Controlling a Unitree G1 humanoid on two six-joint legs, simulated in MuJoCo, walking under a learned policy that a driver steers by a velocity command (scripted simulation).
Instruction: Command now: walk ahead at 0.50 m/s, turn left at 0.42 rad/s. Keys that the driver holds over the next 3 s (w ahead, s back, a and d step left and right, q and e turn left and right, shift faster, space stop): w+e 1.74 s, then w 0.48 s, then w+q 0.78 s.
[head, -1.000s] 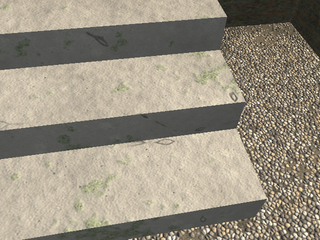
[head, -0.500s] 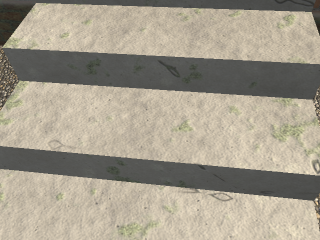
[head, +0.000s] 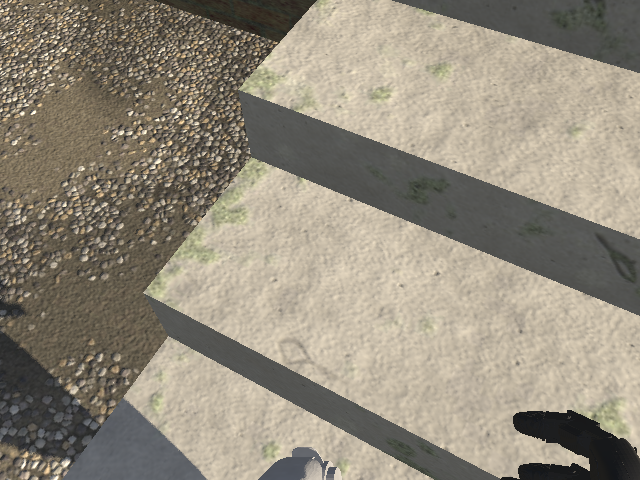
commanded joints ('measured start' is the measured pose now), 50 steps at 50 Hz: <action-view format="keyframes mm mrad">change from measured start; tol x64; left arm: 1 101 -21 -7 -128 32 11 43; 50 -230 1 -1 -312 40 21 45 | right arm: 1 174 -128 -65 59 -18 -38 -7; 50 395 -70 -17 83 -40 -144 -14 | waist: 1 -25 -44 -331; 50 -70 -38 -260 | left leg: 1 686 228 -732 -770 53 -38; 19 720 192 -150 -1037 469 -321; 27 1049 367 19 -736 2423 -220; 29 498 185 34 92 1655 -254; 30 279 -84 -96 556 260 -277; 43 781 77 -54 -496 259 -117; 47 1237 459 -533 -831 1236 36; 50 984 493 -562 -1030 95 45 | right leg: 1 -452 67 87 438 88 -51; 16 -1236 263 78 902 -3 -166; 29 92 212 181 -447 -489 -476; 31 -53 28 884 -927 -713 -547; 40 -661 189 166 -1009 14 -315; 44 -250 224 134 -533 731 -278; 50 -846 169 74 714 -173 -91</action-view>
